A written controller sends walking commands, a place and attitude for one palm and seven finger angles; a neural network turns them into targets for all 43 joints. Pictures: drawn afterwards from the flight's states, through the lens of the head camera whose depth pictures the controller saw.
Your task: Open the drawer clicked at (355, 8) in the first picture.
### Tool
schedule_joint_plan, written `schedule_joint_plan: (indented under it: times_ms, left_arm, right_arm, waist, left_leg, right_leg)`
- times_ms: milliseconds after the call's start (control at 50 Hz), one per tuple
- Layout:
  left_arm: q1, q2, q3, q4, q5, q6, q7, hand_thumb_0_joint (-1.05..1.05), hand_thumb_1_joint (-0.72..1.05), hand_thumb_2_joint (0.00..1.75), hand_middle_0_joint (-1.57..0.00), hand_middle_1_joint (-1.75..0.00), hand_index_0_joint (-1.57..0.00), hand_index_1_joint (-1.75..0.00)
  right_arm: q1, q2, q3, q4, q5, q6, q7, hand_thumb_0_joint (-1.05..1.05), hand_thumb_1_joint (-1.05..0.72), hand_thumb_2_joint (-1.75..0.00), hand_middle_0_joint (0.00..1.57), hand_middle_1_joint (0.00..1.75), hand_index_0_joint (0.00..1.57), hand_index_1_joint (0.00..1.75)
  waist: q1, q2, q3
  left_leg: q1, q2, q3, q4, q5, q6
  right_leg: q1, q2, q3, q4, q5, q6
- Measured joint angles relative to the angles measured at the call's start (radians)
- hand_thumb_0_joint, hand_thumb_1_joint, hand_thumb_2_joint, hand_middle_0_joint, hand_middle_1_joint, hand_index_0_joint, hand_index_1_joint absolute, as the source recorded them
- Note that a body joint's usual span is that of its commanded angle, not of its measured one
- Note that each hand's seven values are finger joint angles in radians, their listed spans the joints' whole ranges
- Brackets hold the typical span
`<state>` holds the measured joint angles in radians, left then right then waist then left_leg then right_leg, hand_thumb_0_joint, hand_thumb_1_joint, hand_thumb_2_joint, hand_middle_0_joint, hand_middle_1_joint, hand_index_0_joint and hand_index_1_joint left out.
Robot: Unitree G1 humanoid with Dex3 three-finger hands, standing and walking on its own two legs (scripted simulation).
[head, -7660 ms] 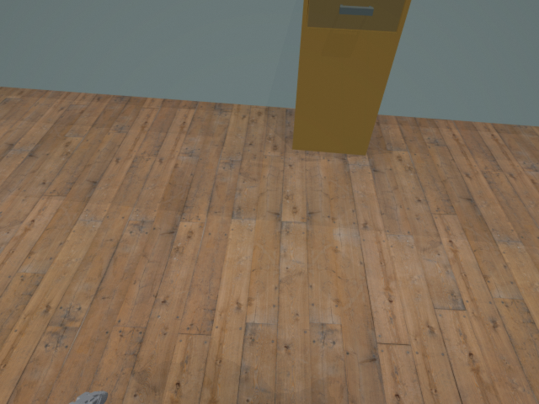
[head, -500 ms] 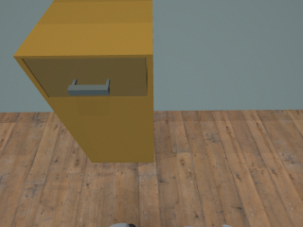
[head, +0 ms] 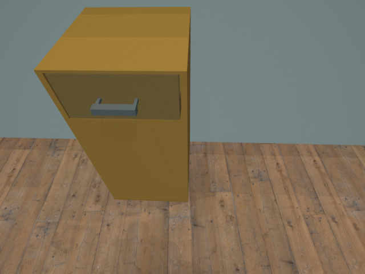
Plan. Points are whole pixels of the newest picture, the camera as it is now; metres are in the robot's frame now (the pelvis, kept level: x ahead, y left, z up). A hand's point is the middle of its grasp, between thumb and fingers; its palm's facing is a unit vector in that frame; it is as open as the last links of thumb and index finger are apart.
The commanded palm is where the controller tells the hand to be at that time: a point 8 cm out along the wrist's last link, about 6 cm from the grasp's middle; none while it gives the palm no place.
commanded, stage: come to a stop and stand still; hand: left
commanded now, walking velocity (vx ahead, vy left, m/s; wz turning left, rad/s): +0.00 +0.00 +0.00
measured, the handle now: (116, 105) +0.56 +0.26 +0.01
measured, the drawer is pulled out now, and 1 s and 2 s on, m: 0.00 0.00 0.00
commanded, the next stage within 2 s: look again from close up in 0.30 s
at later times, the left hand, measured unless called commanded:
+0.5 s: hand out of the picture +0.01 +0.20 -0.18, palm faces -0.01 -0.98 -0.19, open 7.4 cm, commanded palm none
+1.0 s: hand out of the picture +0.04 +0.19 -0.17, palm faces +0.01 -0.97 -0.24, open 7.3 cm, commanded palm +0.12 +0.23 -0.07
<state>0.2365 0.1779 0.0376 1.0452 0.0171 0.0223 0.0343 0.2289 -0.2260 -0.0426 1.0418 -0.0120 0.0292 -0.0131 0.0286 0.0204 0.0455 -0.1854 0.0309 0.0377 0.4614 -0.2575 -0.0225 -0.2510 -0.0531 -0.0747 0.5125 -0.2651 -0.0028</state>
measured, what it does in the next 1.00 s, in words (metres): stands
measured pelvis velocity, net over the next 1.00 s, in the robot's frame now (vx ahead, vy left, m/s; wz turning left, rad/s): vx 0.02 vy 0.01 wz -0.02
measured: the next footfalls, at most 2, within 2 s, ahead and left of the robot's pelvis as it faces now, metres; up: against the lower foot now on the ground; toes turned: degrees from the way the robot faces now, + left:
none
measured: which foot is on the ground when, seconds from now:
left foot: down 0.00-1.00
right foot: down 0.00-1.00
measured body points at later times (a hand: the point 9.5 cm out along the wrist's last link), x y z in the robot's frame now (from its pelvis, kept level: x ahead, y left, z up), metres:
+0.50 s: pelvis +0.01 +0.03 +0.00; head +0.02 +0.03 +0.45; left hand +0.01 +0.25 -0.16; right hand +0.02 -0.20 -0.16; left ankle -0.02 +0.14 -0.74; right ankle +0.00 -0.11 -0.74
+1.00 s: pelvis +0.02 +0.01 +0.00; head +0.03 -0.01 +0.45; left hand +0.04 +0.24 -0.15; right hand +0.01 -0.21 -0.17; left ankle -0.02 +0.14 -0.74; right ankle +0.00 -0.11 -0.74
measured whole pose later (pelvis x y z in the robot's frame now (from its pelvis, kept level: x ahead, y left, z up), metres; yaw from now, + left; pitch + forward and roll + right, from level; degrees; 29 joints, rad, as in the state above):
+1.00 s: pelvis +0.02 +0.01 +0.00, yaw -1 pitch +0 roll +1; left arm 0.25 0.15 0.00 1.10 0.01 -0.01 0.04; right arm 0.29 -0.16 0.01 1.10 -0.02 -0.02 -0.03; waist 0.00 0.04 0.03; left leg -0.15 0.04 0.06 0.49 -0.32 -0.02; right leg -0.22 -0.04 -0.05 0.53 -0.30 0.01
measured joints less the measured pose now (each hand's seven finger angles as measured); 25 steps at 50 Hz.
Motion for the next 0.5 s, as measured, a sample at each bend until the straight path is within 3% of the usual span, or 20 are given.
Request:
schedule_joint_plan:
  times_ms: [120, 180, 400, 500]
  left_arm:
    - [0.007, 0.020, -0.004, 0.046, -0.003, 0.017, -0.005, 0.01, 0.91, 0.90, -0.20, -0.30, -0.20, -0.30]
    - [0.016, 0.009, -0.017, 0.065, -0.002, 0.008, -0.009, 0.01, 0.91, 0.90, -0.20, -0.30, -0.20, -0.30]
    - [0.026, -0.028, -0.038, 0.104, -0.007, -0.011, -0.006, 0.01, 0.91, 0.90, -0.20, -0.30, -0.20, -0.30]
    - [0.035, -0.031, -0.055, 0.075, -0.003, -0.035, 0.008, 0.01, 0.91, 0.90, -0.20, -0.30, -0.20, -0.30]
  right_arm:
    - [-0.013, 0.057, 0.026, 0.026, -0.005, -0.014, -0.008, 0.01, -0.91, -0.90, 0.20, 0.30, 0.20, 0.30]
    - [-0.018, 0.054, 0.027, 0.038, -0.002, -0.019, -0.014, 0.01, -0.93, -0.90, 0.20, 0.30, 0.20, 0.30]
    - [0.011, 0.061, 0.040, 0.076, 0.002, -0.039, -0.017, 0.01, -0.92, -0.90, 0.20, 0.30, 0.20, 0.30]
    - [0.047, 0.055, 0.042, 0.020, -0.004, -0.041, -0.003, 0.01, -0.92, -0.90, 0.20, 0.30, 0.20, 0.30]
  waist:
    - [0.011, -0.037, -0.015]
    - [0.011, -0.031, -0.021]
    - [-0.007, -0.034, -0.023]
    - [-0.024, -0.014, -0.013]
  left_leg:
    - [0.017, -0.011, 0.012, -0.011, -0.021, 0.010]
    - [0.030, -0.011, 0.016, -0.031, -0.012, 0.015]
    - [0.062, -0.011, 0.028, -0.063, -0.009, 0.022]
    - [0.001, -0.006, 0.027, 0.039, -0.060, 0.027]
  right_leg:
    - [0.013, -0.011, 0.013, -0.011, 0.007, 0.022]
    - [0.033, -0.008, 0.016, -0.048, 0.026, 0.027]
    - [0.070, -0.006, 0.025, -0.101, 0.046, 0.037]
    - [0.020, -0.006, 0.027, -0.025, 0.011, 0.038]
